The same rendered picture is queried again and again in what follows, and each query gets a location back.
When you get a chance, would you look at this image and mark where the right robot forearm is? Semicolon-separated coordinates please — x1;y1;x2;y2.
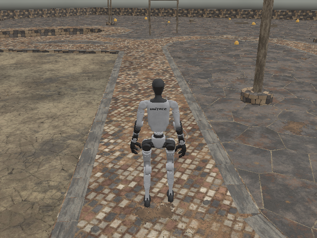
176;121;185;145

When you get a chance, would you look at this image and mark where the left robot upper arm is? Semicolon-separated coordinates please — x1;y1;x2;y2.
136;100;148;127

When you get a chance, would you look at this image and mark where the right robot upper arm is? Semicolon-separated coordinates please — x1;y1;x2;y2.
169;100;181;128

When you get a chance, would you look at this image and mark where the right robot thigh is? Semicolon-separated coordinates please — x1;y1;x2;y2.
165;138;175;172

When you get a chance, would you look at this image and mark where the left robot hand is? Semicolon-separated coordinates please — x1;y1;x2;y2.
130;141;142;154

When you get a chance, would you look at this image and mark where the right robot hand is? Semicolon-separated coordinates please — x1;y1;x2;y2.
175;144;186;158

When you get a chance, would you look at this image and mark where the left robot forearm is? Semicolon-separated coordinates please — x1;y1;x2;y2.
131;120;141;143

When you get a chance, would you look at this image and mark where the robot left foot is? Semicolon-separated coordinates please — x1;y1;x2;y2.
144;195;151;208

